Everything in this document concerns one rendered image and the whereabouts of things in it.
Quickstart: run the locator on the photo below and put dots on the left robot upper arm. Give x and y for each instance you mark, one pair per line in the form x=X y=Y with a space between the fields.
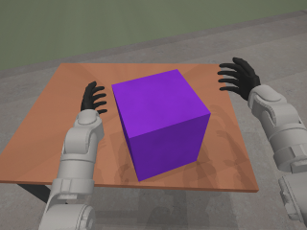
x=69 y=217

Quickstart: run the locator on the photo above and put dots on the right robot forearm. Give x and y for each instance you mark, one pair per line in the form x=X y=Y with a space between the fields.
x=283 y=128

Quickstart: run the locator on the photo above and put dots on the carton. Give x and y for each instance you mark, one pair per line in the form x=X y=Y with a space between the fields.
x=163 y=120

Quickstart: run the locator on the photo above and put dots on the left robot hand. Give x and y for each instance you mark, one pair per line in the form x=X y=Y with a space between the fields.
x=89 y=99

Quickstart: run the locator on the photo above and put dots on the table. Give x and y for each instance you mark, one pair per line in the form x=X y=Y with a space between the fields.
x=32 y=156

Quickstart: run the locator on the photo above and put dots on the right robot hand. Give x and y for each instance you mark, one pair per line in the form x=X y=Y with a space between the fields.
x=246 y=79

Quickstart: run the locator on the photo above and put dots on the right robot upper arm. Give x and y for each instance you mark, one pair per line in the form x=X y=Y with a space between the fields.
x=294 y=195

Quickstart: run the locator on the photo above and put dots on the left robot forearm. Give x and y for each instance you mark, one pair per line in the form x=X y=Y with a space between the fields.
x=78 y=156

